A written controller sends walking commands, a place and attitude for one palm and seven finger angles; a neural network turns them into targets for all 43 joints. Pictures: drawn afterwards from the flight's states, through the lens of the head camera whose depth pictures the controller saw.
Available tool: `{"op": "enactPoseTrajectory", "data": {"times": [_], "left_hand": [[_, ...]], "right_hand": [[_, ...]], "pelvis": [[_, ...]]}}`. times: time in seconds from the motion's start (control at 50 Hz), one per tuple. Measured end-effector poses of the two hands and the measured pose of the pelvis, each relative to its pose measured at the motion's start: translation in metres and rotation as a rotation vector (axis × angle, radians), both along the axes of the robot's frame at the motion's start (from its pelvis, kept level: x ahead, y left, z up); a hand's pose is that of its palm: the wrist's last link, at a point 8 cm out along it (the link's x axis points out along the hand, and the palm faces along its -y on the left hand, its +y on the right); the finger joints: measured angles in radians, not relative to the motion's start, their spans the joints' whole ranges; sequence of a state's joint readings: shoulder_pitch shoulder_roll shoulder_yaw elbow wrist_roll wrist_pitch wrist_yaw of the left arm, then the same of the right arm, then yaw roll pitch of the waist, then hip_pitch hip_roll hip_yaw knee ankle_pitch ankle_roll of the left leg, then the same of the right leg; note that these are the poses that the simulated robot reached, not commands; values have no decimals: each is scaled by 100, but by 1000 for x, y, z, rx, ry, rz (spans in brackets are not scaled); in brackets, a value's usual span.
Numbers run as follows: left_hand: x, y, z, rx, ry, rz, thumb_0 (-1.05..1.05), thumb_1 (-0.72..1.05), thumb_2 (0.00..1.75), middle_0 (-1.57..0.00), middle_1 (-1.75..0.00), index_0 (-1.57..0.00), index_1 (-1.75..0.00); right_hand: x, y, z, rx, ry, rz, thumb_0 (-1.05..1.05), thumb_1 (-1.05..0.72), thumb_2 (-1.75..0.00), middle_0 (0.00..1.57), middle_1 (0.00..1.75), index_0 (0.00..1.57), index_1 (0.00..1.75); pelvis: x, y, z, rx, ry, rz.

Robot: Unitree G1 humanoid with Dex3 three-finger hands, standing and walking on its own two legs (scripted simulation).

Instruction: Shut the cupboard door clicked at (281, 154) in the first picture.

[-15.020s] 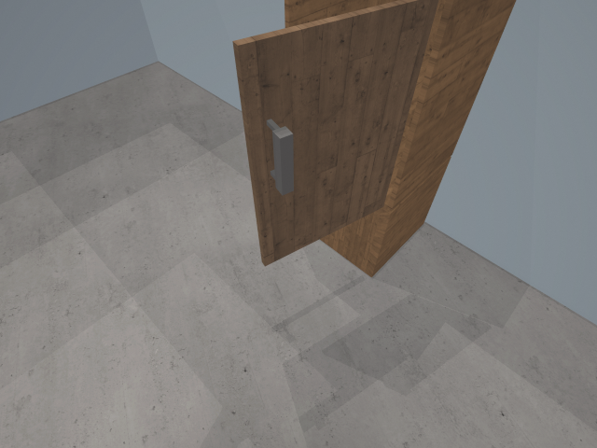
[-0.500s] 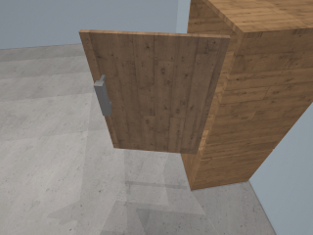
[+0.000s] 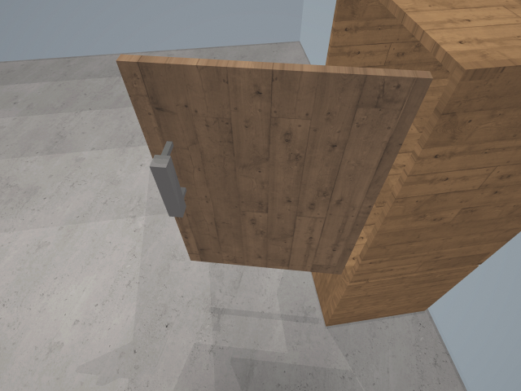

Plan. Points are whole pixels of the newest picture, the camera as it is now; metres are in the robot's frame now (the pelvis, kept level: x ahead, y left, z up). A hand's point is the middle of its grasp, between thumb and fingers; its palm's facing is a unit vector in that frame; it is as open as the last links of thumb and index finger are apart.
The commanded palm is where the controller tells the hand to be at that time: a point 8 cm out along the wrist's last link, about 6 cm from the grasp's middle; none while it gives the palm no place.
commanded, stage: come to a stop and stand still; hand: left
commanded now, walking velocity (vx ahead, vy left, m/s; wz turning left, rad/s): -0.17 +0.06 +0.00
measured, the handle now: (173, 179) +0.45 +0.19 +0.04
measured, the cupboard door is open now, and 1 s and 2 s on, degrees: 76 76 76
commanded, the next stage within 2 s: look again from close up in 0.80 s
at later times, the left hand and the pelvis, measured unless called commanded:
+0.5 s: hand out of the picture +0.03 +0.22 -0.18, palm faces -0.01 -0.98 -0.22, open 7.3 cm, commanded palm none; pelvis -0.02 +0.03 -0.01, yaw -1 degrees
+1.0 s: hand out of the picture -0.02 +0.21 -0.16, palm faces -0.01 -0.97 -0.23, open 7.4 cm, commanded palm none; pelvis -0.01 +0.03 +0.00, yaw -1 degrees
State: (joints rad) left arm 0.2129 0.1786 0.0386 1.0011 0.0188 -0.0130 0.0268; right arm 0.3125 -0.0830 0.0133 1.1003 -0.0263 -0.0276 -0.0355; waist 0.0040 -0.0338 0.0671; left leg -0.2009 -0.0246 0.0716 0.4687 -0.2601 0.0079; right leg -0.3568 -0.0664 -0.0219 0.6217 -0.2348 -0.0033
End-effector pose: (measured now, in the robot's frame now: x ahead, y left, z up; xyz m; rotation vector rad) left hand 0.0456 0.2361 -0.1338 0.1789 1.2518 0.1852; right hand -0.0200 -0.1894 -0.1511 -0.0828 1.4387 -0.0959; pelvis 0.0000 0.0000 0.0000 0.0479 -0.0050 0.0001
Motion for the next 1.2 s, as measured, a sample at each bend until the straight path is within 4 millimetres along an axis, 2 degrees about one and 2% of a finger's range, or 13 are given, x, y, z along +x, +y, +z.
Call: {"op": "enactPoseTrajectory", "data": {"times": [0.06, 0.14, 0.26, 0.32, 0.42, 0.52, 0.62, 0.74, 0.86, 1.0, 1.2], "left_hand": [[19, -10, 0, 6, -11, -34, 1, 93, 90, -19, -30, -20, -30], [34, -21, -1, -4, -9, -57, 0, 93, 90, -20, -30, -20, -30], [36, -19, -7, -31, -44, -23, 0, 92, 90, -20, -30, -20, -30], [27, -9, -15, -48, -38, -8, 0, 91, 90, -20, -30, -20, -30], [2, 11, -21, -40, -9, -16, 0, 91, 90, -20, -30, -20, -30], [-26, 37, -17, -10, 38, -47, 0, 91, 90, -20, -30, -20, -30], [-45, 57, -5, 30, 45, -29, 0, 91, 90, -20, -30, -20, -30], [-69, 61, 5, 44, 79, -5, 0, 91, 90, -20, -30, -20, -30], [-81, 48, 6, 27, 121, 2, 0, 91, 90, -20, -30, -20, -30], [-68, 25, 4, -7, 137, -15, 1, 91, 90, -20, -30, -20, -30], [-18, 3, 4, -13, 70, -47, 1, 91, 90, -20, -30, -20, -30]], "right_hand": [[9, -13, -6, 1, 4, -37, 1, -92, -89, 21, 29, 20, 30], [23, -31, -7, -28, -17, -64, 1, -92, -89, 21, 29, 20, 30], [36, -51, 6, -114, -28, -27, 0, -91, -89, 20, 29, 20, 30], [42, -52, 13, -156, -68, -18, 0, -91, -89, 20, 29, 19, 30], [46, -43, 17, -166, -154, -21, 0, -91, -89, 20, 29, 19, 30], [56, -18, 16, -129, -276, -26, 0, -91, -89, 20, 29, 19, 30], [56, 5, 11, -80, -295, -4, 0, -92, -89, 20, 29, 20, 30], [52, 7, 8, -60, -272, 22, 0, -93, -89, 21, 29, 20, 30], [41, -2, 7, -61, -217, 25, 0, -92, -89, 21, 29, 20, 30], [27, -20, 9, -79, -146, 9, 0, -91, -89, 20, 29, 20, 30], [25, -39, 11, -88, -86, -3, 0, -91, -89, 20, 29, 20, 30]], "pelvis": [[7, -8, -3, -5, 1, -7], [11, -12, -3, -17, 8, 4], [3, -6, -2, -28, 3, 16], [-3, 2, -5, -32, -6, 14], [-11, 17, -9, -38, -27, -17], [-17, 34, -10, -47, -38, -18], [-23, 44, -7, -41, -35, -21], [-25, 48, -3, -36, -34, -15], [-22, 42, 0, -30, -23, -11], [-13, 30, 4, -27, -9, -11], [2, 9, 6, -29, -6, -6]]}}
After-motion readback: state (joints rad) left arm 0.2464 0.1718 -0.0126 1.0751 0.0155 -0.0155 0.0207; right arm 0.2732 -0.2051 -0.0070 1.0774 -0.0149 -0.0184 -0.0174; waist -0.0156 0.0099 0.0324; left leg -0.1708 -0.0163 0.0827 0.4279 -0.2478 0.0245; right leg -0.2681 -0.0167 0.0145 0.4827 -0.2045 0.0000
